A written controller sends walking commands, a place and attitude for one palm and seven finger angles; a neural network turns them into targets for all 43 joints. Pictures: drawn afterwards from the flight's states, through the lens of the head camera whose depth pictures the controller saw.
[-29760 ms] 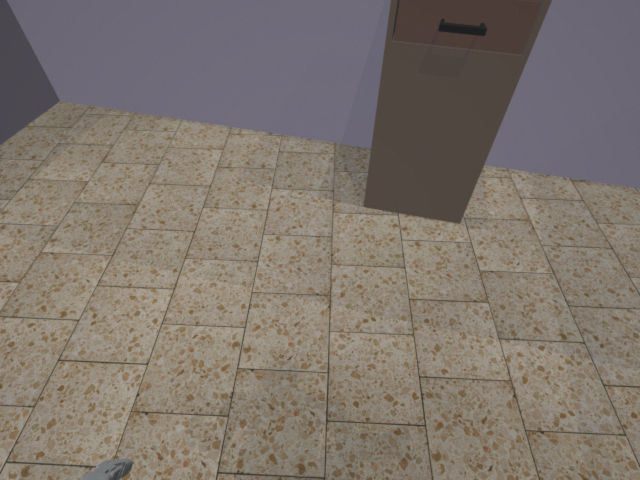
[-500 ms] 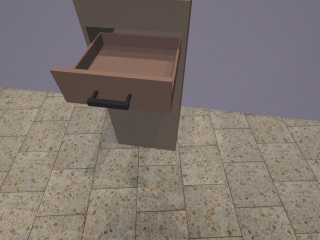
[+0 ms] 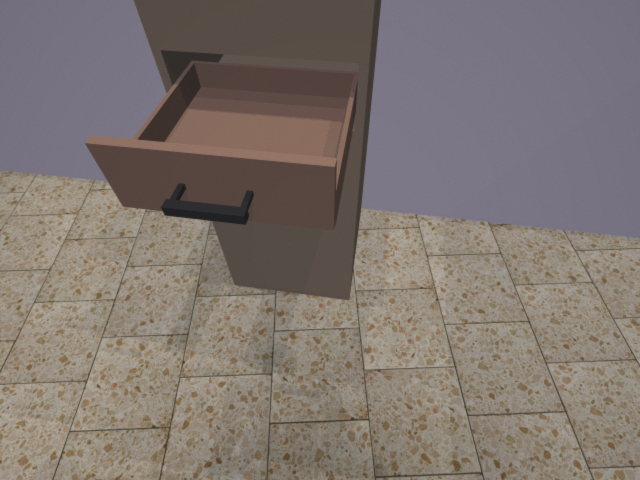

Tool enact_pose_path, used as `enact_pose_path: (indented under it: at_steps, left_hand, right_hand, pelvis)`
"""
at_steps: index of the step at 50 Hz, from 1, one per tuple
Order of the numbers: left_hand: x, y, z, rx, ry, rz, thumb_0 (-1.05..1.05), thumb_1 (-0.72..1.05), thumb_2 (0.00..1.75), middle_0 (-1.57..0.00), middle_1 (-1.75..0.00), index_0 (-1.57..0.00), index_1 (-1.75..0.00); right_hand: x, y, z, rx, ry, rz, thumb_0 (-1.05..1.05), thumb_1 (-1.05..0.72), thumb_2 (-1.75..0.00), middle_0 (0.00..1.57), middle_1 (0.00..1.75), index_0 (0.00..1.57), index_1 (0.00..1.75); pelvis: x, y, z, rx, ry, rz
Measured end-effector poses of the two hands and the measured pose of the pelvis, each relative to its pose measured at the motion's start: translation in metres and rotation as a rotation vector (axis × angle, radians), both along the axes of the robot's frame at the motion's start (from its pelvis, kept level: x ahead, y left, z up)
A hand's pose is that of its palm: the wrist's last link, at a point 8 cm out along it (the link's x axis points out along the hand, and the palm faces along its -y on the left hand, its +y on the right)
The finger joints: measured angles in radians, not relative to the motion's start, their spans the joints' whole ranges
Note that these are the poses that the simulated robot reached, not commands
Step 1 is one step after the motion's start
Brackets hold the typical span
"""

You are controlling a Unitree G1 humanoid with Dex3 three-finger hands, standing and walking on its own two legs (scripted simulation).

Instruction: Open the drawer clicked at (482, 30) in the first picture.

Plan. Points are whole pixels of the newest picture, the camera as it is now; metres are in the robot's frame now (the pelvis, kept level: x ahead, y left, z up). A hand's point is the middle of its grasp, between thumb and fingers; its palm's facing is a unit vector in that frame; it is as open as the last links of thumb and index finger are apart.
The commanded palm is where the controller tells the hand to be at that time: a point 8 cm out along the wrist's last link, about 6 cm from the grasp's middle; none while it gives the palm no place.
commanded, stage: look to check the result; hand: left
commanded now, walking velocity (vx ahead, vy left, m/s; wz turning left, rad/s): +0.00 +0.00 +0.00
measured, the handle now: (209, 202) +0.50 +0.20 +0.04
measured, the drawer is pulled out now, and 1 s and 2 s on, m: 0.30 0.30 0.30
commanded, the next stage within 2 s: stand and wait in 0.16 s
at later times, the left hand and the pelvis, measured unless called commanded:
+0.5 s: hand out of the picture +0.05 +0.19 -0.17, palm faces -0.01 -0.97 -0.26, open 7.4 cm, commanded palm none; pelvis +0.01 -0.01 +0.00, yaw +0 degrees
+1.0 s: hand out of the picture +0.08 +0.21 -0.16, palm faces -0.03 -0.95 -0.30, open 7.4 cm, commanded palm none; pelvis +0.02 -0.01 +0.00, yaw +0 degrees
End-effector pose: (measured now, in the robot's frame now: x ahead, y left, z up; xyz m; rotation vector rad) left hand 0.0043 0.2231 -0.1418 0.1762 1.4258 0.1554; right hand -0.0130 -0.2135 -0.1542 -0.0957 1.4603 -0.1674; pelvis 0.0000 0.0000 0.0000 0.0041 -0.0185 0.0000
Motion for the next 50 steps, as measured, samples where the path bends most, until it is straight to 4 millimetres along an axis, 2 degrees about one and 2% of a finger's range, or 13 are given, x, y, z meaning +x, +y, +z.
enact_pose_path:
  at_steps: [15,31,50]
  left_hand:
    - [0.023,0.003,0.003,0.023,-0.037,-0.013,0.0,0.91,0.9,-0.2,-0.3,-0.2,-0.3]
    - [0.052,0.018,0.009,0.057,-0.086,-0.036,0.0,0.91,0.9,-0.2,-0.3,-0.2,-0.3]
    - [0.075,0.037,0.015,0.086,-0.127,-0.062,0.0,0.91,0.9,-0.2,-0.3,-0.21,-0.3]
  right_hand:
    - [0.019,-0.02,0.002,-0.028,-0.025,0.009,0.0,-0.91,-0.9,0.2,0.3,0.19,0.3]
    - [0.037,-0.043,0.007,-0.074,-0.05,0.022,0.0,-0.91,-0.9,0.2,0.3,0.19,0.3]
    - [0.063,-0.054,0.014,-0.106,-0.101,0.047,0.0,-0.91,-0.9,0.2,0.3,0.2,0.3]
  pelvis:
    - [0.007,-0.007,0.0,0.0,0.004,-0.001]
    - [0.013,-0.01,0.001,-0.003,0.006,-0.004]
    - [0.017,-0.006,0.003,-0.002,0.008,-0.005]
